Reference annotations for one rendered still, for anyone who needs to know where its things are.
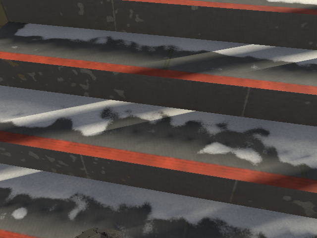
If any left robot hand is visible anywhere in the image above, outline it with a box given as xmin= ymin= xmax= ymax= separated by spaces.
xmin=75 ymin=227 xmax=121 ymax=238

